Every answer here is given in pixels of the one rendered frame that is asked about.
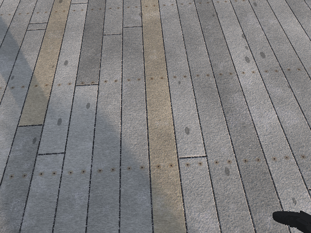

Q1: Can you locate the right robot hand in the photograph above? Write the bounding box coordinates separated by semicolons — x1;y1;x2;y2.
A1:
272;211;311;233

